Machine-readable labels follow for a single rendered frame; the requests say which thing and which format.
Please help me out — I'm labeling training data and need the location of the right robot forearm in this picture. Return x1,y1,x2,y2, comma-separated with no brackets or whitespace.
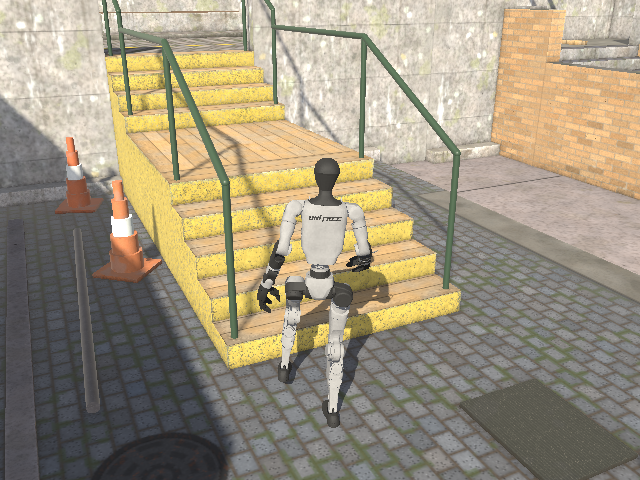
358,242,372,266

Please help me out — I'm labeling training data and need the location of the left robot forearm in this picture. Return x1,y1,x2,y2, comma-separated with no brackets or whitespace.
261,240,285,289

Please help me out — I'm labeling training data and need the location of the robot right hand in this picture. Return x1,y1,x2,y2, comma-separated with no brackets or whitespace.
346,256,370,272

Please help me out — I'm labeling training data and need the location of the left robot upper arm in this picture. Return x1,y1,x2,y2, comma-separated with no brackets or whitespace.
276,200,305,256

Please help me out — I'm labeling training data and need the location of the humanoid robot head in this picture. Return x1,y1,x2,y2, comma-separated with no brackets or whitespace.
308,158,342,206

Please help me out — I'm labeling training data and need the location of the right robot thigh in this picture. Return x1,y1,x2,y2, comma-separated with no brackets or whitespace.
325,281,353,361

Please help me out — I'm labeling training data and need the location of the right robot upper arm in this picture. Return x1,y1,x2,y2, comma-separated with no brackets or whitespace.
345,202,370,256

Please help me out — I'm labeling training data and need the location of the robot left hand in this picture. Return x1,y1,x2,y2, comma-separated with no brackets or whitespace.
257,284,280,313

